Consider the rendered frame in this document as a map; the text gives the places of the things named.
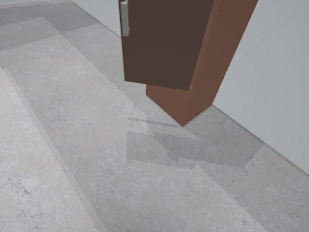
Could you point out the cupboard door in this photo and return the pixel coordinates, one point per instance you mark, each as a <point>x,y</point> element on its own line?
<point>164,40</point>

